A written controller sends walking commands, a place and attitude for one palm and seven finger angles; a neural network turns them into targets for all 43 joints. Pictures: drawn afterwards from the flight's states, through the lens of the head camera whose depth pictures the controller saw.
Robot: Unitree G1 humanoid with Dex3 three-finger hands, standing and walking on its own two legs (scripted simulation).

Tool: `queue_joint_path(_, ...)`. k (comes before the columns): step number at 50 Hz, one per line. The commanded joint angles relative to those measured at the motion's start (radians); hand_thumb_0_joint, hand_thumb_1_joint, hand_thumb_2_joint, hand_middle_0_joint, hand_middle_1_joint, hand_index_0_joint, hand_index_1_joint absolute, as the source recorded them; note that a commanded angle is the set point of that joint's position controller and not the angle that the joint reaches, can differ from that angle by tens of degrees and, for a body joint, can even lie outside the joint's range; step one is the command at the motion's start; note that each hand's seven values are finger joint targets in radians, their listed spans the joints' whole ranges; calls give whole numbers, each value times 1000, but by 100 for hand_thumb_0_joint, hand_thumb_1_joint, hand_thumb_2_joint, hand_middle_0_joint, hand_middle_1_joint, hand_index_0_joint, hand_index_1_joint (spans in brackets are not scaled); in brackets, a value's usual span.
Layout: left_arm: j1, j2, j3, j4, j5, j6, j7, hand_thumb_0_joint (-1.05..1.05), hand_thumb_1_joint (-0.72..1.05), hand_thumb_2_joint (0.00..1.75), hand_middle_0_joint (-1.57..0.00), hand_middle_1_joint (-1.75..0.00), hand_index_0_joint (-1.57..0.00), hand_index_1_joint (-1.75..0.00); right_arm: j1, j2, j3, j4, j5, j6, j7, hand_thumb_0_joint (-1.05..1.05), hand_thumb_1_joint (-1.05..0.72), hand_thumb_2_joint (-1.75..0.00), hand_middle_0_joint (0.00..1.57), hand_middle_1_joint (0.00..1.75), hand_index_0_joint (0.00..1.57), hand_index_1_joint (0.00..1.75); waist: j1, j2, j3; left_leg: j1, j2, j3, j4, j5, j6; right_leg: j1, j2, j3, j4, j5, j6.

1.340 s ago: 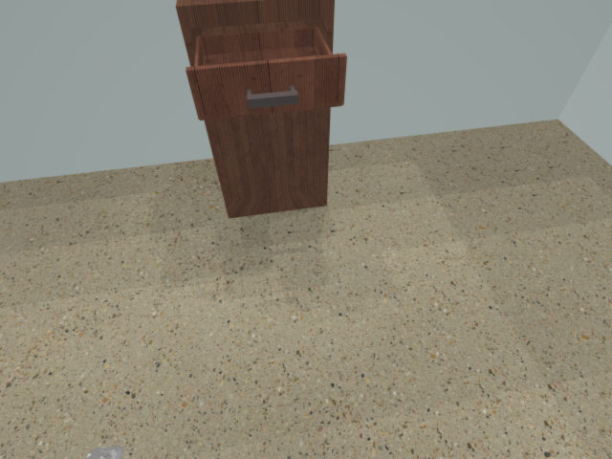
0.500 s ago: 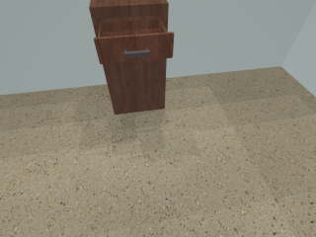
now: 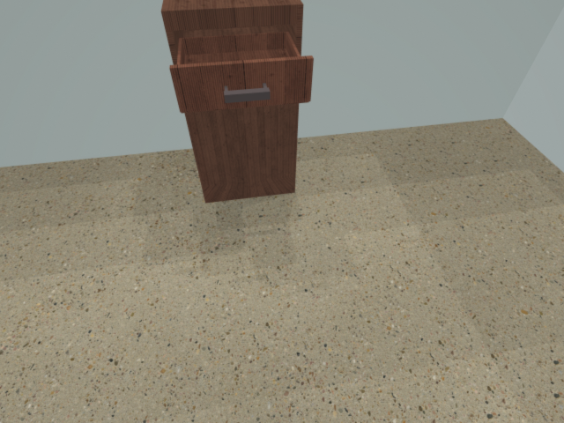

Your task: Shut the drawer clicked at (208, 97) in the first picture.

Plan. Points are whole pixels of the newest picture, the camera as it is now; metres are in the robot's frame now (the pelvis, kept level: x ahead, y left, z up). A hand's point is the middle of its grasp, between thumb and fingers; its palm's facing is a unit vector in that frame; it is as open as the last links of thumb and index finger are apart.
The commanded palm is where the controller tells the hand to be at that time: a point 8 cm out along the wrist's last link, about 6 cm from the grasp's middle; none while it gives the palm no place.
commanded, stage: look at it before walking up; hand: left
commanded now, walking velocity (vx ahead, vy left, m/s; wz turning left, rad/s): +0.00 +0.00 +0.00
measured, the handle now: (246, 91) +0.99 +0.17 -0.03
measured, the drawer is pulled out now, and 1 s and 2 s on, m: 0.27 0.27 0.27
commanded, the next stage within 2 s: walk to a spot facing it in 0.30 s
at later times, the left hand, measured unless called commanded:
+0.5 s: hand out of the picture +0.07 +0.23 -0.16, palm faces -0.02 -0.95 -0.31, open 7.4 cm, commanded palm none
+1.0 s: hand (214, 406) +0.19 +0.13 -0.19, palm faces -0.18 -0.96 -0.20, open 7.4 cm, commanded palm none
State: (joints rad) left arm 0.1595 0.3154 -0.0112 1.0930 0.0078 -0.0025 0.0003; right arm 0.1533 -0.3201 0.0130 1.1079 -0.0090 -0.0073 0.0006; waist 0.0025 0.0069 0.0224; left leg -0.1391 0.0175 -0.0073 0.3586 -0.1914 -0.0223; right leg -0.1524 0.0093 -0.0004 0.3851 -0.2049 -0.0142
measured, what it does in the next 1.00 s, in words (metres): walks ahead: right foot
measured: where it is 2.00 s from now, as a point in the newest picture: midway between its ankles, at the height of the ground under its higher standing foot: (314, 371)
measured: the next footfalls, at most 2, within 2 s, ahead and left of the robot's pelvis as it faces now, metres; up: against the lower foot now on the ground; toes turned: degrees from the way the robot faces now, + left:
right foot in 0.86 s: +0.15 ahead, -0.14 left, +0.00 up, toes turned -19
left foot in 1.28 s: +0.40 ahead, +0.03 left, +0.00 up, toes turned -11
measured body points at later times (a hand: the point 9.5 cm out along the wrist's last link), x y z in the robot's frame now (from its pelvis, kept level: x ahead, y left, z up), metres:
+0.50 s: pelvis +0.01 +0.00 +0.00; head +0.00 +0.00 +0.45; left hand +0.07 +0.28 -0.14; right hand +0.07 -0.28 -0.14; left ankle +0.00 +0.13 -0.75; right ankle +0.00 -0.11 -0.75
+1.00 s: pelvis +0.12 -0.04 -0.02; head +0.14 -0.05 +0.43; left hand +0.20 +0.18 -0.17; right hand +0.04 -0.28 -0.17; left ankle +0.10 +0.09 -0.67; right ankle +0.12 -0.13 -0.75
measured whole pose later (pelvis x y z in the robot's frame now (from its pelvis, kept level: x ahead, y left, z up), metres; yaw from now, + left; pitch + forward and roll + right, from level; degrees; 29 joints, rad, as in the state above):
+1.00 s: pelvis +0.12 -0.04 -0.02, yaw -14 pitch -1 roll -1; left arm 0.29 0.18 0.05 1.01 0.02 -0.04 0.00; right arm 0.32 -0.20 -0.05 1.10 -0.02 0.00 0.01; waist 0.01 0.02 0.06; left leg -0.44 0.13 0.08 1.18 -0.38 -0.02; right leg -0.29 0.02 -0.11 0.59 -0.29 -0.06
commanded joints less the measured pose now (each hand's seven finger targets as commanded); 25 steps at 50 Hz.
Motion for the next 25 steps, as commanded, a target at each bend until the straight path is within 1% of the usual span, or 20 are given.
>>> queue_joint_path(1, -29, 200, 45, -63, 3, -28, 13, 0, 90, 90, -20, -30, -20, -30, -37, -187, -38, -56, -2, -26, -16, 0, -90, -90, 20, 30, 20, 30, -1, -4, -41, 2, 100, -81, -54, 107, 37, -4, -122, 108, -77, 89, -16)
queue_joint_path(3, -24, 198, 44, -62, 4, -27, 13, 0, 90, 90, -20, -30, -20, -30, -37, -182, -37, -56, -1, -24, -16, 0, -90, -90, 20, 30, 20, 30, 0, -11, -32, 3, 100, -84, -53, 110, 38, -7, -119, 108, -78, 93, -15)
queue_joint_path(6, -21, 197, 43, -60, 3, -28, 13, 0, 90, 90, -20, -30, -20, -30, -38, -184, -37, -53, -1, -26, -16, 0, -90, -90, 20, 30, 20, 30, 1, -4, -34, 5, 101, -80, -55, 111, 38, -4, -122, 107, -81, 96, -14)
queue_joint_path(7, -25, 200, 43, -60, 4, -29, 14, 0, 90, 90, -20, -30, -20, -30, -35, -183, -38, -53, -1, -25, -16, 0, -90, -90, 20, 30, 20, 30, -1, -18, -34, 3, 101, -83, -56, 111, 38, -3, -121, 109, -81, 96, -15)
queue_joint_path(8, -22, 198, 44, -61, 4, -28, 14, 0, 90, 90, -20, -30, -20, -30, -38, -181, -38, -53, -1, -23, -16, 0, -90, -90, 20, 30, 20, 30, 0, -13, -30, 5, 101, -80, -53, 110, 37, -7, -121, 109, -82, 97, -15)
queue_joint_path(12, -20, 198, 44, -60, 3, -30, 14, 0, 90, 90, -20, -30, -20, -30, -39, -184, -37, -52, -2, -27, -16, 0, -90, -90, 20, 30, 20, 30, 0, -5, -54, 18, 103, -82, -53, 139, 38, 12, -124, 107, -75, 135, -15)
queue_joint_path(13, -19, 199, 44, -60, 4, -30, 15, 0, 90, 90, -20, -30, -20, -30, -37, -181, -38, -53, 0, -25, -17, 0, -90, -90, 20, 30, 20, 30, -1, -19, -49, 18, 103, -81, -51, 138, 38, 8, -122, 106, -76, 137, -15)
queue_joint_path(17, -19, 197, 44, -60, 3, -31, 15, 0, 90, 90, -20, -30, -20, -30, -41, -183, -37, -52, -1, -27, -17, 0, -90, -90, 20, 30, 20, 30, 1, -8, -43, 17, 104, -78, -56, 143, 37, 12, -124, 105, -78, 147, -14)
queue_joint_path(18, -17, 197, 44, -60, 4, -30, 15, 0, 90, 90, -20, -30, -20, -30, -40, -180, -37, -53, 0, -25, -17, 0, -90, -90, 20, 30, 20, 30, 0, -17, -46, 20, 103, -80, -53, 143, 37, 12, -122, 106, -77, 148, -14)
queue_joint_path(20, -20, 198, 44, -62, 4, -31, 16, 0, 90, 90, -20, -30, -20, -30, -39, -183, -37, -52, -1, -27, -17, 0, -90, -90, 20, 30, 20, 30, 0, -11, -45, 18, 103, -78, -56, 145, 37, 15, -125, 105, -78, 152, -14)
queue_joint_path(21, 13, 126, 31, -42, 1, -23, 17, 0, 90, 90, -20, -30, -20, -30, -14, -113, -22, -35, -6, -21, -16, 0, -90, -90, 20, 30, 20, 30, 0, -17, -63, 33, 104, -56, -45, 107, 26, 13, -122, 104, -80, 109, -6)
queue_joint_path(22, 41, 89, 24, -33, 3, -12, 17, 0, 90, 90, -20, -30, -20, -30, 22, -71, -15, -22, -9, -13, -14, 0, -90, -90, 20, 30, 20, 30, 0, -21, -41, 22, 96, -35, -26, 19, 19, -8, -114, 113, -75, 6, -6)
queue_joint_path(23, 61, 91, 29, -32, 7, -2, 13, 0, 90, 90, -20, -30, -20, -30, 45, -67, -19, -21, -11, -7, -14, 0, -90, -90, 20, 30, 20, 30, 3, -30, -20, 3, 87, -21, 0, -95, 22, -34, -104, 136, -75, -118, -16)
queue_joint_path(24, 66, 101, 36, -39, 10, 5, 7, 0, 90, 90, -20, -30, -20, -30, 57, -71, -26, -25, -13, -3, -12, 0, -90, -90, 20, 30, 20, 30, 3, -46, 25, -43, 80, -10, 10, -209, 25, -69, -101, 158, -83, -238, -25)
queue_joint_path(25, 79, 106, 44, -51, 12, 10, 0, 0, 90, 90, -20, -30, -20, -30, 57, -74, -32, -37, -15, -1, -11, 0, -90, -90, 20, 30, 20, 30, 8, -56, 73, -82, 72, 1, 31, -283, 27, -110, -98, 193, -95, -324, -38)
